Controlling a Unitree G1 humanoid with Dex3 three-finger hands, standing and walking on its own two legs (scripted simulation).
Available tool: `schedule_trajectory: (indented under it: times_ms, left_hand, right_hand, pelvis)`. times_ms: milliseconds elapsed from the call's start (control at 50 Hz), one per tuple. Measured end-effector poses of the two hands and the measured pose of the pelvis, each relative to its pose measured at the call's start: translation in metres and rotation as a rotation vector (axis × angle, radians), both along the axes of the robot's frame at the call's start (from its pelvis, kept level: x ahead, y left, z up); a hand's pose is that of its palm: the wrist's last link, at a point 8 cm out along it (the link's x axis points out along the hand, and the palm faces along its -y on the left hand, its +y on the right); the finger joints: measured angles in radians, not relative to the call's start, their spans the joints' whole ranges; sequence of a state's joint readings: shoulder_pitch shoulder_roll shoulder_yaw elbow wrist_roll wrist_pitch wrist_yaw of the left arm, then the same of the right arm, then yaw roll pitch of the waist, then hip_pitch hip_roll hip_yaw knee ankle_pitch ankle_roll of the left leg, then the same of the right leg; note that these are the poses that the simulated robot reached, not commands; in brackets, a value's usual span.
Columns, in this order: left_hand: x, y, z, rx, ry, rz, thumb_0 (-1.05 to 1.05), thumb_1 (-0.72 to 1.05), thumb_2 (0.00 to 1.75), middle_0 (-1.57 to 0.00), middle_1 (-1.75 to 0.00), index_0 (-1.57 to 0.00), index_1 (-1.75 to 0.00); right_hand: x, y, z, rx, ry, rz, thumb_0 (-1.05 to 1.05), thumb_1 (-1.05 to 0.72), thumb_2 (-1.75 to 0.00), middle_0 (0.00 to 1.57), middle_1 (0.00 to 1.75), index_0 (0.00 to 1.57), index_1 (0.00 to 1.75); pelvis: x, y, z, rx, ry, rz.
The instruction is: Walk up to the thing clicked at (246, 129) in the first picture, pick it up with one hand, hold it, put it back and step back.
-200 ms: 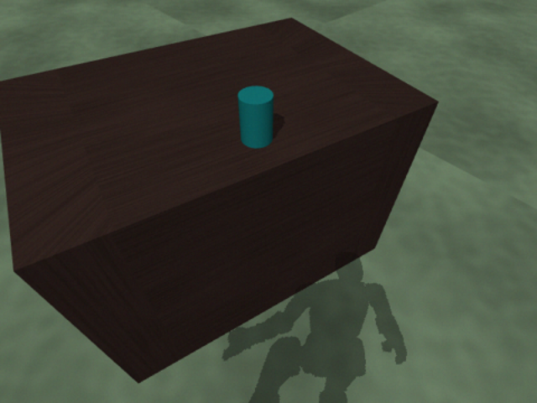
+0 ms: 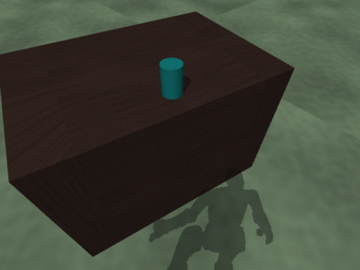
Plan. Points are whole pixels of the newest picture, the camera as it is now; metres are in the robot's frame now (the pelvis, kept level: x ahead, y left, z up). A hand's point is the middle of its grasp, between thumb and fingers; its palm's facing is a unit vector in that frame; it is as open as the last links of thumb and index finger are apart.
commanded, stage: stand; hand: right
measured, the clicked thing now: (171, 79) +0.73 +0.05 +0.03
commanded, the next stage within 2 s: walk up in 0.92 s
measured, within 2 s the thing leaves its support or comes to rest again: neither
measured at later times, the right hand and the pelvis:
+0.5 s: hand out of the picture +0.08 -0.25 -0.16, palm faces -0.03 +0.94 -0.33, open 7.4 cm; pelvis +0.00 +0.00 +0.00, yaw +0 degrees
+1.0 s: hand out of the picture +0.08 -0.25 -0.16, palm faces -0.08 +0.94 -0.34, open 7.4 cm; pelvis +0.01 +0.00 -0.01, yaw +3 degrees
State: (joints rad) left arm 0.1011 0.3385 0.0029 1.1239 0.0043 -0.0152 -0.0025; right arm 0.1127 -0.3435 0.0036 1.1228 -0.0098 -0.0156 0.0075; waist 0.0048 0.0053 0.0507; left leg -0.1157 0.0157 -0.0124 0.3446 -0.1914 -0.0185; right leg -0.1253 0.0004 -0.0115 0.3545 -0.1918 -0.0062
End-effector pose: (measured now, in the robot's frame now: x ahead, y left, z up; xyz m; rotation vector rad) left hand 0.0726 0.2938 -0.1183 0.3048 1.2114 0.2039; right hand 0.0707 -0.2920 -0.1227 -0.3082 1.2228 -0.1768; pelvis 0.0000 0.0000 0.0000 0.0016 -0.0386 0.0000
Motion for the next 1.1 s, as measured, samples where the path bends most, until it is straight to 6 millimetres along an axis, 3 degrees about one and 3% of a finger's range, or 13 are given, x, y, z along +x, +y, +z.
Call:
schedule_trajectory:
  times_ms: [920, 1020, 1100]
  left_hand:
    - [0.004, 0.003, 0.001, 0.005, 0.006, -0.003, 0.00, 0.90, 0.90, -0.20, -0.30, -0.20, -0.30]
    - [0.004, 0.017, 0.001, -0.004, -0.094, 0.063, 0.00, 0.90, 0.90, -0.20, -0.30, -0.20, -0.30]
    - [-0.014, 0.038, 0.000, 0.005, -0.114, 0.141, 0.00, 0.90, 0.90, -0.20, -0.30, -0.20, -0.30]
  right_hand:
    - [0.003, 0.000, 0.002, -0.005, 0.005, -0.001, 0.00, -0.90, -0.90, 0.20, 0.30, 0.20, 0.30]
    - [0.007, -0.004, 0.001, -0.022, 0.036, 0.059, 0.00, -0.90, -0.90, 0.20, 0.30, 0.20, 0.30]
    - [0.029, -0.002, 0.013, -0.057, 0.062, 0.129, 0.01, -0.90, -0.90, 0.20, 0.30, 0.20, 0.30]
  pelvis:
    - [0.006, 0.002, 0.001, 0.000, 0.001, -0.005]
    - [0.011, 0.002, -0.007, -0.018, 0.003, 0.075]
    - [0.023, 0.013, -0.007, -0.024, 0.002, 0.124]
